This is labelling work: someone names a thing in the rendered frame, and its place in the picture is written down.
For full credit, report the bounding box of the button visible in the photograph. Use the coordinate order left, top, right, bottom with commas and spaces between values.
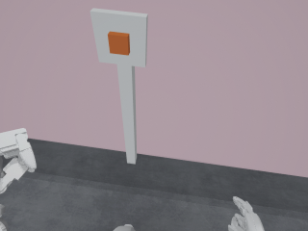
108, 31, 130, 56

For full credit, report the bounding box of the panel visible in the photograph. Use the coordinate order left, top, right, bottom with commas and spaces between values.
90, 8, 148, 165

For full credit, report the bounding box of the robot right hand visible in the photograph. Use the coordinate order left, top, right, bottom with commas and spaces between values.
228, 196, 265, 231

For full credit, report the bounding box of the robot left hand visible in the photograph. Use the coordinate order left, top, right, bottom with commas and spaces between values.
0, 128, 37, 196

